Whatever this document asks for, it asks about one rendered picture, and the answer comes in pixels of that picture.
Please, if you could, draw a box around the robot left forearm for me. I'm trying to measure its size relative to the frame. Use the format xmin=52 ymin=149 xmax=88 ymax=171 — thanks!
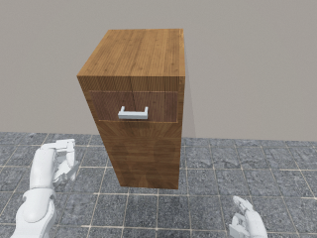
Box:
xmin=10 ymin=187 xmax=56 ymax=238

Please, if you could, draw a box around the cabinet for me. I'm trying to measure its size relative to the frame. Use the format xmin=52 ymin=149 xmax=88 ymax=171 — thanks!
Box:
xmin=76 ymin=28 xmax=185 ymax=189

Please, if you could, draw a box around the robot left hand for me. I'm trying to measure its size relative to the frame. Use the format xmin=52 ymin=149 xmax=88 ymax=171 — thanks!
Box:
xmin=29 ymin=139 xmax=78 ymax=190

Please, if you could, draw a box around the drawer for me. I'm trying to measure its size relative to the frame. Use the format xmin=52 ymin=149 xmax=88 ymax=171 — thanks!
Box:
xmin=89 ymin=90 xmax=178 ymax=122

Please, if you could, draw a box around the handle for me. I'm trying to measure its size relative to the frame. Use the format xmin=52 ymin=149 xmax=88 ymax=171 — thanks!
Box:
xmin=118 ymin=106 xmax=149 ymax=119

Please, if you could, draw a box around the robot right hand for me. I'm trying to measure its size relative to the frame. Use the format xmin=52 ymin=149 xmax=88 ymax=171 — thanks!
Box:
xmin=229 ymin=195 xmax=268 ymax=238

